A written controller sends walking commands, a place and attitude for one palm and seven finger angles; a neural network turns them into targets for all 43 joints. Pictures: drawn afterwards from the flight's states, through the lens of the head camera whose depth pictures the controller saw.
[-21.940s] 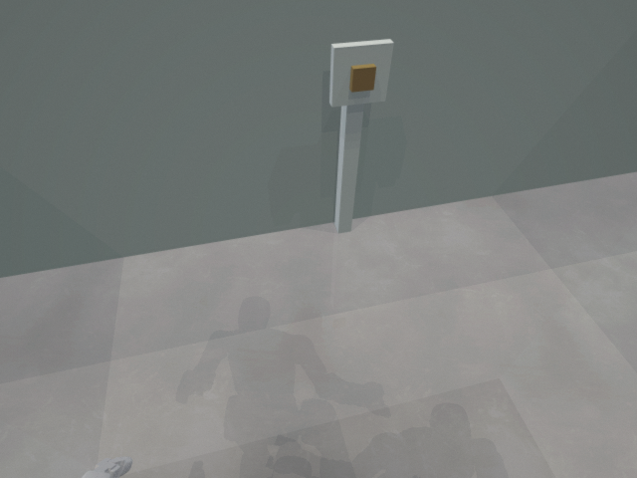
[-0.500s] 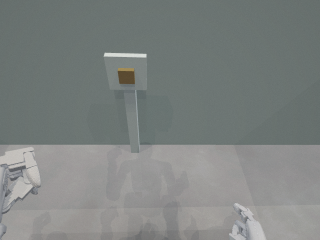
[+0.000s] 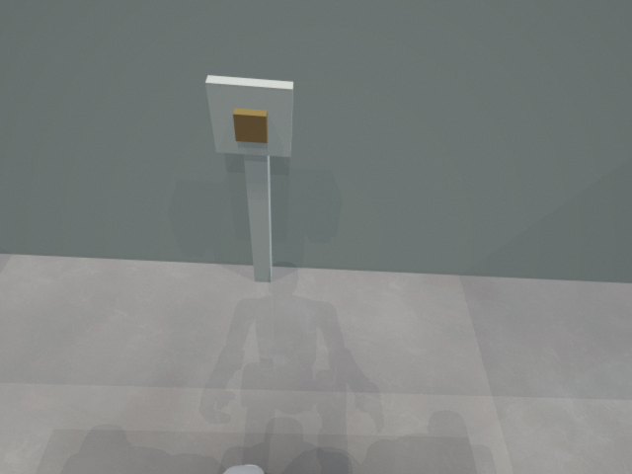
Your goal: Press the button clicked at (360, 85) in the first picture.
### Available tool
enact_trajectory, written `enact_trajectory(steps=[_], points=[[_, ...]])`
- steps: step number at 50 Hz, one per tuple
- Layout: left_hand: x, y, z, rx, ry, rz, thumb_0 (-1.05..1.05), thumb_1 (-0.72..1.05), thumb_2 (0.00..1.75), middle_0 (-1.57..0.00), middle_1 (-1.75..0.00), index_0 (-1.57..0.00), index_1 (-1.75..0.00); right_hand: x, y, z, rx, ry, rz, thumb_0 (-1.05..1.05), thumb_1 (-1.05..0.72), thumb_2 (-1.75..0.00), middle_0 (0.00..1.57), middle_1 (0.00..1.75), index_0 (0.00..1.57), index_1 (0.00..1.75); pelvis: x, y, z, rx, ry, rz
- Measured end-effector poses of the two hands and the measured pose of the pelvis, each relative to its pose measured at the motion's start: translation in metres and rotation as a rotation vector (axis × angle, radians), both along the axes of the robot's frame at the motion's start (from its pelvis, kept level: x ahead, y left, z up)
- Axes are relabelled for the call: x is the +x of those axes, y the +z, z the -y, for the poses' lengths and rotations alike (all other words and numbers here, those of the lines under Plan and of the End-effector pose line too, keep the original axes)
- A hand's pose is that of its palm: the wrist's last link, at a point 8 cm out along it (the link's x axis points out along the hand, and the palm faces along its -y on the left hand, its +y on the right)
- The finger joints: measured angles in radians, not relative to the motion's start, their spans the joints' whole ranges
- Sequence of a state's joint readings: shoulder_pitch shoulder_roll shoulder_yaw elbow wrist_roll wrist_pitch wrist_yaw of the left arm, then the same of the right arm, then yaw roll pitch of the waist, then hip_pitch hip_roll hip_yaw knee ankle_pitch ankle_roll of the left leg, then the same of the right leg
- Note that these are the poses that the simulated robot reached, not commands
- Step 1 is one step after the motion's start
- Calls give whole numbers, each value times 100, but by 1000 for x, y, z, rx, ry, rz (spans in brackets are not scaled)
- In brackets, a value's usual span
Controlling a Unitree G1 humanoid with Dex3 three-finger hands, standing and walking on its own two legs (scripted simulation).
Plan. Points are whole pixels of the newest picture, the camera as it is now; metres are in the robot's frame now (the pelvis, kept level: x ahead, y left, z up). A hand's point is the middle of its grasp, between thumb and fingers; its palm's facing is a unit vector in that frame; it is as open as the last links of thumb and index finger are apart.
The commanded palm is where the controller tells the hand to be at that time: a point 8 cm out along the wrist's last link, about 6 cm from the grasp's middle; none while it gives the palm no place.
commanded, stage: let the arm hang, fingers relaxed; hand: left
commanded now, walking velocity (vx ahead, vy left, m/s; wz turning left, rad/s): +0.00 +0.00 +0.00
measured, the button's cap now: (251, 125) +0.80 +0.19 -0.05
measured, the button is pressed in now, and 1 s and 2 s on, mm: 0 0 0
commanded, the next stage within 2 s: stand and wait in 0.70 s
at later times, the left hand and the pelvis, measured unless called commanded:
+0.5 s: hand out of the picture +0.00 +0.15 -0.17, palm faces +0.01 -0.99 -0.15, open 7.3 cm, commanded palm none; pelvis +0.01 +0.00 +0.01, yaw -2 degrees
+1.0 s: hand out of the picture +0.00 +0.16 -0.17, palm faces +0.02 -0.98 -0.19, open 7.4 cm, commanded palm none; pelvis +0.03 -0.01 +0.01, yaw -2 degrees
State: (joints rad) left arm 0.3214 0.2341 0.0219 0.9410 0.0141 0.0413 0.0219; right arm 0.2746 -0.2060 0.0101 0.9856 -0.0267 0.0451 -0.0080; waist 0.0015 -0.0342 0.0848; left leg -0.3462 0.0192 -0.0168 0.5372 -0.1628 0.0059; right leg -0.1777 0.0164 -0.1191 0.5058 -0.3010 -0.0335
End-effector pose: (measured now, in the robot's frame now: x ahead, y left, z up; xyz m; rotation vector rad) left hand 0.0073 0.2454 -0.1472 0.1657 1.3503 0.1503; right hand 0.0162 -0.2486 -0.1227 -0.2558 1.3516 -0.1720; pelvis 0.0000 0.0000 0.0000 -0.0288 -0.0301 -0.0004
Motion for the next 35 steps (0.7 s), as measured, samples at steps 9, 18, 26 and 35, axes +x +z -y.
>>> enact_trajectory(steps=[9, 18, 26, 35], points=[[-58, 15, 1, 25, 33, -183, 0, 91, 90, -53, -69, -53, -69, -30, -19, -31, 105, -64, -79, 1, -91, -90, 20, 30, 20, 30, 2, 5, -2, 6, -12, 7], [-39, 12, 23, -3, 27, -140, 0, 91, 90, -28, -40, -27, -40, -35, -25, -50, 158, -96, -83, 1, -92, -90, 20, 30, 20, 30, 7, 6, 0, 17, -24, 16], [-6, 4, 45, -60, 8, -70, 0, 91, 90, -21, -32, -21, -32, -37, -22, -50, 147, -119, -88, 1, -92, -90, 20, 30, 20, 30, 11, 6, 3, 19, -28, 15], [0, 4, 46, -59, 14, -81, 0, 92, 90, -20, -31, -20, -30, -35, -19, -47, 133, -128, -100, 1, -91, -90, 20, 30, 20, 30, 17, 7, 4, 20, -28, 8]])
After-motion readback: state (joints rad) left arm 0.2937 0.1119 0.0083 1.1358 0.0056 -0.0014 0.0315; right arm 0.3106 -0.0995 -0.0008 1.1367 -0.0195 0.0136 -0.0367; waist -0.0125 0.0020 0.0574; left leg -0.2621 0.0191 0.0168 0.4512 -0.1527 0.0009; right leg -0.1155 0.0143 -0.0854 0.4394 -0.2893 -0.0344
